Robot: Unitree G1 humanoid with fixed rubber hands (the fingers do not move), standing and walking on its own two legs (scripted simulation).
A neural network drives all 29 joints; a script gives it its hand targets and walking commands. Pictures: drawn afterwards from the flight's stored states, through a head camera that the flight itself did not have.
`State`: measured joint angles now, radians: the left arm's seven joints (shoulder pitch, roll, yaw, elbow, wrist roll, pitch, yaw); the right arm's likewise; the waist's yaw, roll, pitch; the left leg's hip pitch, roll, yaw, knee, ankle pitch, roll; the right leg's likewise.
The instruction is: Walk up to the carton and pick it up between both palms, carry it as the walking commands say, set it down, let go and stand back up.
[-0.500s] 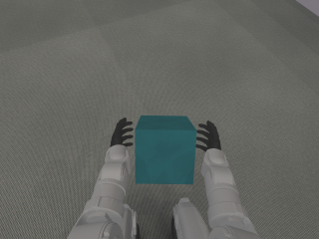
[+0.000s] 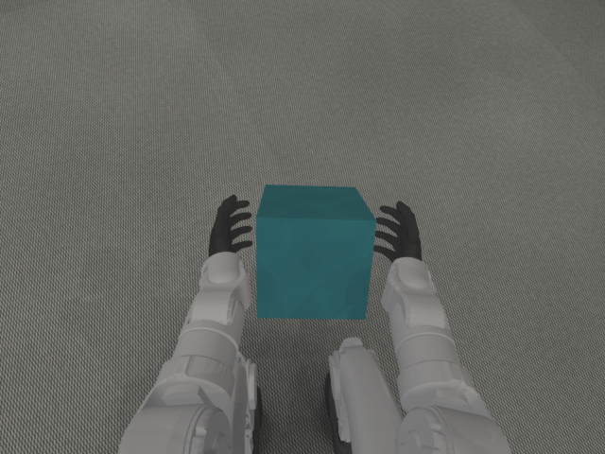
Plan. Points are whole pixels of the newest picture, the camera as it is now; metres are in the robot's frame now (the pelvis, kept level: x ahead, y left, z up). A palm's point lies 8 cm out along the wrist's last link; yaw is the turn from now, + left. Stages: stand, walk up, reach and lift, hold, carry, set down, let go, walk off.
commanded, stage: set down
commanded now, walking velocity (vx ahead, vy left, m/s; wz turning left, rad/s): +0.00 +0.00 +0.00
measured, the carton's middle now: (311, 246) +0.44 -0.05 -0.19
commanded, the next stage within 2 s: none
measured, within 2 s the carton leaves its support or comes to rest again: neither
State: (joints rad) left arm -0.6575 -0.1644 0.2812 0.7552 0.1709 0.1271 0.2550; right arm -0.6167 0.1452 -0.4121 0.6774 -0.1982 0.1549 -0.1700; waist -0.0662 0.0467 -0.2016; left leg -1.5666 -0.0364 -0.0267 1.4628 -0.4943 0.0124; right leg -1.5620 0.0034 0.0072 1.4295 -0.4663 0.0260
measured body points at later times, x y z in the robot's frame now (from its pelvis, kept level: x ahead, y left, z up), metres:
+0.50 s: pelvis -0.02 +0.00 -0.07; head +0.23 -0.01 +0.31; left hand +0.43 +0.08 -0.17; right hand +0.40 -0.18 -0.17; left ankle +0.08 +0.11 -0.56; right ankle +0.09 -0.13 -0.56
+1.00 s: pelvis -0.03 +0.00 -0.13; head +0.26 -0.01 +0.21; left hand +0.45 +0.07 -0.26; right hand +0.42 -0.19 -0.26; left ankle +0.08 +0.11 -0.56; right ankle +0.09 -0.13 -0.56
